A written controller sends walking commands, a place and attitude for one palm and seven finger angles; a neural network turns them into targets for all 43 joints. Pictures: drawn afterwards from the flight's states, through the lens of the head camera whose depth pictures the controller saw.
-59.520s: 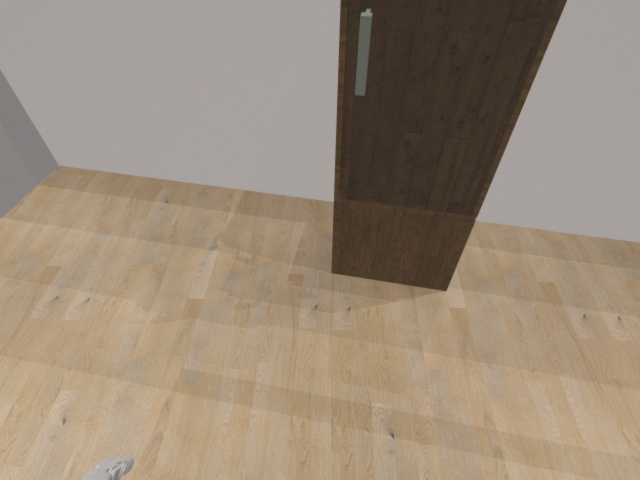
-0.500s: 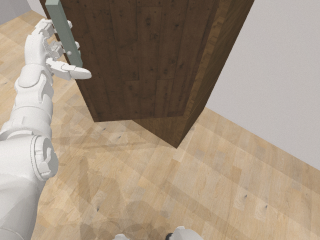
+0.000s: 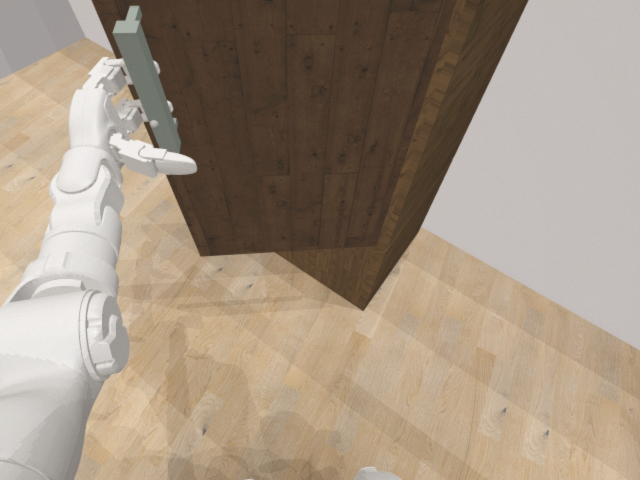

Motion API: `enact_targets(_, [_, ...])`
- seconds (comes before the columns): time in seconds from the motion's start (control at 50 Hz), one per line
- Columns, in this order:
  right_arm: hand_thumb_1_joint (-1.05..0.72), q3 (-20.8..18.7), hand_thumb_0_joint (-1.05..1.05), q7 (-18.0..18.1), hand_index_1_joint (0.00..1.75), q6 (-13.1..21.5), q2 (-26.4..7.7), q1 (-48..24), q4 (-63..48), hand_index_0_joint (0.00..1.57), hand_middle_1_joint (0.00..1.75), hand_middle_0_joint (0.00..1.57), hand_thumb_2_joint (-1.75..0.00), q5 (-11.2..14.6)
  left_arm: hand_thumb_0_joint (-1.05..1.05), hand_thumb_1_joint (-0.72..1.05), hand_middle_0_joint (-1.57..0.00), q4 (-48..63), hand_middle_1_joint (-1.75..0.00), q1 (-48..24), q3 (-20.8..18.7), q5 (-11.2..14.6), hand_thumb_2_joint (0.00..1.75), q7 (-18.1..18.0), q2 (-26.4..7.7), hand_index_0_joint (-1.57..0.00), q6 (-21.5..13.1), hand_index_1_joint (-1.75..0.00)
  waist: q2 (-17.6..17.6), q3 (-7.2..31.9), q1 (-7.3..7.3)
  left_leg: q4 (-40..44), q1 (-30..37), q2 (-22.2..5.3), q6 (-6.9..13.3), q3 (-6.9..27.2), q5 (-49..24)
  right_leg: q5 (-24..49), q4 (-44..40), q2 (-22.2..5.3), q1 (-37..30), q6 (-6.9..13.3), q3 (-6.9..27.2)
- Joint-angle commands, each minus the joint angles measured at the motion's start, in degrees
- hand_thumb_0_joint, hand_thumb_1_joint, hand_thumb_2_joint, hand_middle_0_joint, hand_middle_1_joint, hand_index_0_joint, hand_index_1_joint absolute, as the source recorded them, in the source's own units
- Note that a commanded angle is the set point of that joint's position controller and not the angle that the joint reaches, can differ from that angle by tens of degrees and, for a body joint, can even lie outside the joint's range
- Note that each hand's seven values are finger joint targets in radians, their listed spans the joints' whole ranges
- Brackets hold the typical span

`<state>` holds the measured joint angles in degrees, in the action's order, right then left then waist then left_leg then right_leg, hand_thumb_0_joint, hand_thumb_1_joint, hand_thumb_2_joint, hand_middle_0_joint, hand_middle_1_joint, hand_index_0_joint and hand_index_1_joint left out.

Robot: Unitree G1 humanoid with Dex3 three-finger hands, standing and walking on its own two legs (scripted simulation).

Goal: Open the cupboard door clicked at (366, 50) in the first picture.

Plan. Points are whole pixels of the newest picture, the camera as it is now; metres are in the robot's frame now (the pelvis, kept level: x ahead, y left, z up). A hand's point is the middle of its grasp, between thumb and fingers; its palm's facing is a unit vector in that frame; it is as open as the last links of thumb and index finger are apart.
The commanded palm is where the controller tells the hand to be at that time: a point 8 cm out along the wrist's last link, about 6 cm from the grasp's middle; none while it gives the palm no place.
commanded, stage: slide the fingers in behind the handle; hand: left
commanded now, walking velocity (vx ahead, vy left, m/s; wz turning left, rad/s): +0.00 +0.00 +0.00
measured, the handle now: (154, 86) +0.58 +0.16 +0.15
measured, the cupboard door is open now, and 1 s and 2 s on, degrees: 41 42 65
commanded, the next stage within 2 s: close the thumb around the handle in 0.04 s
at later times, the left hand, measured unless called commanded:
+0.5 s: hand (157, 127) +0.51 +0.15 +0.14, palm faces +0.02 -1.00 +0.00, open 10.5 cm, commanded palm +0.49 +0.19 +0.14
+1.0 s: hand (169, 122) +0.52 +0.14 +0.14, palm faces +0.01 -1.00 +0.01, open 5.8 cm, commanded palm +0.48 +0.19 +0.14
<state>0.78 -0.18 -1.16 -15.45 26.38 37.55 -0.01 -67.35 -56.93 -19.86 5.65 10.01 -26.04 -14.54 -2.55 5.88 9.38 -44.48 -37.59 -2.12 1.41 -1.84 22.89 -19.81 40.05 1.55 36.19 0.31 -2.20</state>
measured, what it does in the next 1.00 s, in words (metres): stands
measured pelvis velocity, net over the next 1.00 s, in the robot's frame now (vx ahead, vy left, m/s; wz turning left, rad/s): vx -0.01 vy -0.01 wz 0.00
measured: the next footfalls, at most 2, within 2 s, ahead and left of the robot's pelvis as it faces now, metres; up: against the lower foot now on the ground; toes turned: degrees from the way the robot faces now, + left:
none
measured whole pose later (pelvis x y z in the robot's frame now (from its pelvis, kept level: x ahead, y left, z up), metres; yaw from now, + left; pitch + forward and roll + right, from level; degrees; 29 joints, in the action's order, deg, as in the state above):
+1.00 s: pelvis -0.01 -0.01 +0.00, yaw +0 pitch +16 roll -2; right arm 0.9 0.1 -0.2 -15.8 25.9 37.4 0.0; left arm -69.3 -58.6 -20.4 4.6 8.2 -26.2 -15.2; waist -2.5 5.2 10.5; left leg -44.1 -37.7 -2.3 1.1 -2.0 22.1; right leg -19.2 40.4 1.8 36.7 0.7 -1.9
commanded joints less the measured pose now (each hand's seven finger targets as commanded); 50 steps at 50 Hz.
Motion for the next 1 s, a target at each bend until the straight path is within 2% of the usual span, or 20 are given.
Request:
enact_targets(0.0, [-0.90,-3.6,0.00,0.9,0.30,1.3,-9.8,8.0,-2.7,0.20,0.30,0.20,-0.90,0.3,0.00,-0.50,-0.30,12.2,-1.20,-28.8,0.4,0.8,0.30,0.3,-10.7,-0.30,-3.6,-1.20,-2.9,22.4,1.45,2.0,18.2,1.0,0.3,3.5,-28.6,25.2,-2.4,1.5,-7.3,0.5,0.2])
enact_targets(0.08, [-0.90,-3.6,0.00,0.7,0.30,1.7,-9.8,7.8,-2.6,0.20,0.30,0.20,-0.90,0.1,0.00,-0.50,-0.30,13.7,-1.20,-29.9,-0.2,0.3,0.30,-0.6,-11.5,-0.30,-4.7,-1.20,-4.4,24.1,0.90,2.0,19.5,1.1,0.0,4.1,-29.1,24.4,-2.0,1.4,-7.1,0.6,0.3])
enact_targets(0.12, [-0.90,-3.4,0.00,0.7,0.30,1.8,-9.9,7.4,-2.6,0.20,0.30,0.20,-0.90,0.1,0.00,-0.50,-0.30,12.2,-1.20,-29.8,0.5,0.2,0.30,-0.7,-10.9,-0.30,-4.6,-1.20,-3.0,22.7,1.39,2.0,18.2,1.2,0.1,4.0,-26.5,23.1,-2.2,1.4,-6.6,0.6,0.4])
enact_targets(0.16, [-0.90,-3.4,0.00,0.9,0.30,1.9,-10.0,7.7,-2.4,0.20,0.30,0.20,-0.90,0.1,0.00,-0.39,-0.31,11.3,-1.21,-31.0,0.5,0.3,0.35,-0.7,-11.2,-0.31,-4.8,-1.21,-1.4,21.9,2.04,2.1,16.8,1.4,0.5,3.9,-25.1,23.0,-2.3,1.4,-7.4,0.5,0.5])
enact_targets(0.18, [-0.90,-3.5,0.00,1.0,0.30,2.0,-10.2,7.5,-2.5,0.20,0.30,0.20,-0.90,0.2,0.00,-0.33,-0.31,11.6,-1.22,-31.3,-1.2,0.0,0.37,-0.8,-13.5,-0.31,-5.0,-1.22,-1.2,23.2,1.66,2.2,16.4,1.4,0.5,3.7,-24.0,22.9,-2.3,1.3,-8.1,0.4,0.8])
enact_targets(0.26, [-0.90,-3.3,0.00,1.0,0.30,2.3,-9.9,7.2,-2.6,0.20,0.30,0.20,-0.90,0.2,0.00,-0.11,-0.33,12.6,-1.24,-32.3,1.6,0.0,0.47,-0.3,-10.4,-0.33,-5.5,-1.24,-5.2,24.3,1.70,1.9,19.2,1.4,0.1,4.2,-26.1,22.2,-1.8,1.3,-6.2,0.8,0.5])
enact_targets(0.28, [-0.90,-3.4,0.00,1.0,0.30,2.4,-10.0,7.4,-2.4,0.20,0.30,0.20,-0.90,0.2,0.00,-0.05,-0.33,12.4,-1.25,-31.8,0.1,-0.1,0.49,-0.4,-11.9,-0.33,-5.6,-1.25,-4.5,25.3,1.36,1.8,19.7,1.1,0.0,4.5,-26.8,22.4,-1.8,1.3,-6.1,0.6,0.4])
enact_targets(0.3, [-0.90,-3.4,0.00,0.9,0.30,2.4,-10.0,7.2,-2.6,0.20,0.30,0.20,-0.90,0.1,0.00,0.00,-0.34,12.9,-1.25,-31.9,1.3,0.1,0.52,-0.3,-10.8,-0.34,-5.7,-1.25,-5.0,25.5,1.52,1.8,20.1,1.1,-0.1,4.6,-26.6,21.9,-1.9,1.4,-5.7,0.6,0.4])
enact_targets(0.36, [-0.90,-3.4,0.00,0.9,0.30,2.6,-10.1,7.7,-2.2,0.20,0.30,0.20,-0.90,0.1,0.00,0.17,-0.35,12.4,-1.27,-32.5,0.9,0.9,0.59,-0.4,-10.5,-0.35,-5.7,-1.27,-2.3,24.1,2.03,2.1,18.7,1.2,0.1,4.5,-25.9,22.2,-2.1,1.5,-6.8,0.6,0.2])
enact_targets(0.38, [-0.90,-3.4,0.00,1.0,0.30,2.6,-10.2,7.4,-2.2,0.20,0.30,0.20,-0.90,0.3,0.00,0.23,-0.35,11.8,-1.28,-31.8,0.4,0.5,0.61,-0.4,-11.4,-0.35,-5.7,-1.28,-3.4,24.2,1.49,2.1,18.7,1.2,0.0,4.3,-25.3,21.8,-2.2,1.5,-6.4,0.6,0.4])
enact_targets(0.4, [-0.90,-3.4,0.00,0.9,0.30,2.6,-10.0,7.2,-2.0,0.20,0.30,0.20,-0.90,0.2,0.00,0.28,-0.36,12.3,-1.28,-33.3,2.4,0.5,0.64,-0.4,-9.5,-0.36,-5.5,-1.28,-3.6,23.5,2.40,2.2,18.7,1.1,0.0,4.4,-24.7,21.4,-2.2,1.5,-5.7,0.5,0.3])
enact_targets(0.5, [-0.90,-3.3,0.00,1.1,0.30,3.0,-10.3,8.2,-1.1,0.20,0.30,0.20,-0.90,0.1,0.00,0.56,-0.38,8.9,-1.31,-34.0,1.3,0.2,0.76,-0.9,-10.6,-0.38,-5.0,-1.31,-1.7,21.6,2.95,2.6,16.9,1.2,0.3,4.6,-21.6,19.1,-2.8,1.5,-5.0,0.5,0.4])
enact_targets(0.56, [-0.90,-3.3,0.00,1.1,0.30,3.0,-10.4,8.8,-1.3,0.20,0.30,0.20,-0.90,-0.1,0.00,0.73,-0.39,9.1,-1.33,-32.9,-1.0,0.1,0.83,-1.1,-13.3,-0.39,-5.1,-1.33,-3.4,23.9,1.69,2.4,17.2,1.4,0.2,4.6,-24.1,20.6,-2.1,1.4,-6.4,0.8,0.4])
enact_targets(0.62, [-0.90,-3.4,0.00,0.8,0.30,3.0,-10.0,8.6,-1.7,0.20,0.30,0.20,-0.90,-0.2,0.00,0.90,-0.40,10.1,-1.35,-31.5,-0.4,-0.2,0.90,-1.4,-11.9,-0.40,-5.3,-1.35,-3.5,24.8,1.14,2.1,18.1,1.3,0.0,4.5,-26.3,22.0,-1.9,1.4,-6.5,0.6,0.3])
enact_targets(0.7, [-0.90,-3.4,0.00,0.8,0.30,2.5,-10.4,8.8,-2.1,0.20,0.30,0.20,-0.90,-0.1,0.00,0.90,-0.40,8.6,-1.35,-31.0,-1.8,-0.6,0.90,-2.1,-14.0,-0.40,-4.5,-1.35,0.4,22.1,1.74,2.6,14.0,1.5,0.5,3.5,-22.8,22.2,-2.6,1.4,-8.4,0.2,0.8])
enact_targets(0.78, [-0.90,-3.4,0.00,0.9,0.30,2.5,-10.0,8.4,-2.9,0.20,0.30,0.20,-0.90,-0.1,0.00,0.90,-0.40,11.7,-1.35,-30.9,-1.4,-0.8,0.90,-1.8,-13.4,-0.40,-5.3,-1.35,-3.2,25.1,0.82,2.6,16.6,1.5,0.3,3.5,-25.0,23.4,-2.1,1.3,-8.9,0.5,0.8])
enact_targets(0.9, [-0.90,-3.3,0.00,1.0,0.30,2.1,-10.2,8.2,-3.1,0.20,0.30,0.20,-0.90,0.1,0.00,0.90,-0.40,10.7,-1.35,-29.1,-3.3,-0.6,0.90,-1.3,-16.1,-0.40,-5.2,-1.35,-0.7,23.3,0.53,3.0,13.4,1.8,0.7,2.7,-22.8,24.6,-2.6,1.3,-11.8,0.3,1.3])
enact_targets(0.92, [-0.90,-3.3,0.00,1.1,0.30,2.1,-10.2,7.8,-3.5,0.20,0.30,0.20,-0.90,0.3,0.00,0.90,-0.40,9.8,-1.35,-27.8,-3.3,-0.5,0.90,-1.1,-15.8,-0.40,-4.9,-1.35,-0.5,22.5,0.38,3.0,12.6,2.0,0.8,2.2,-21.6,24.0,-2.9,1.3,-11.7,0.3,1.5])
enact_targets(0.94, [-0.90,-3.1,0.00,1.0,0.30,2.1,-9.8,7.5,-3.3,0.20,0.30,0.20,-0.90,0.3,0.00,0.90,-0.40,11.4,-1.35,-31.0,0.8,-0.3,0.90,-1.0,-11.5,-0.40,-4.9,-1.35,-1.3,21.9,2.01,3.2,13.6,1.9,0.8,2.5,-21.3,23.5,-3.1,1.3,-10.3,0.2,1.3])
enact_targets(0.98, [-0.90,-3.6,0.00,1.0,0.30,2.3,-9.8,7.8,-3.3,0.20,0.30,0.20,-0.90,0.2,0.00,0.90,-0.40,11.6,-1.35,-28.1,-1.7,-0.1,0.90,-1.1,-12.6,-0.40,-5.3,-1.35,-2.2,24.1,0.43,2.5,16.0,1.7,0.6,2.6,-24.2,24.6,-2.6,1.4,-10.1,0.4,1.1])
